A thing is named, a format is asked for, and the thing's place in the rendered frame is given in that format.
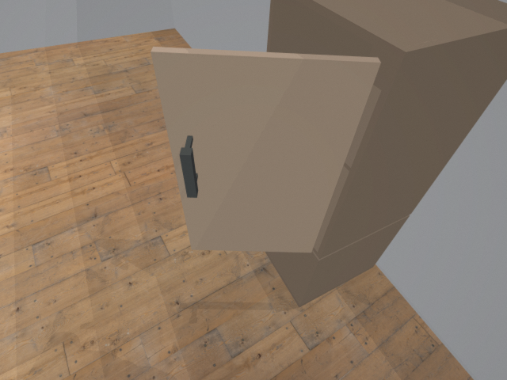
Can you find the cupboard door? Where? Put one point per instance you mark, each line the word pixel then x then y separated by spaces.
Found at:
pixel 271 132

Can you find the handle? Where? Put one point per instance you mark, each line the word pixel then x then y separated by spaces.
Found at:
pixel 188 168

